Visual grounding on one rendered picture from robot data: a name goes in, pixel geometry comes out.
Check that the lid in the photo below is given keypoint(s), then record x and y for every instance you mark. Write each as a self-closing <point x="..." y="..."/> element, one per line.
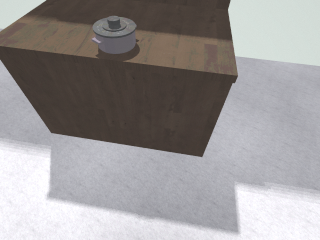
<point x="103" y="29"/>

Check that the table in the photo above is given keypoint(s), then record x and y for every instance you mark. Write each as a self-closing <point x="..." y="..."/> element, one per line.
<point x="165" y="94"/>

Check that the knob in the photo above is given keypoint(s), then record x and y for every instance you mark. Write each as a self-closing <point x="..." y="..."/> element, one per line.
<point x="113" y="20"/>

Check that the pot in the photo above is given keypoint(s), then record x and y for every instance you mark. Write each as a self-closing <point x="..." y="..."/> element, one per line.
<point x="116" y="45"/>

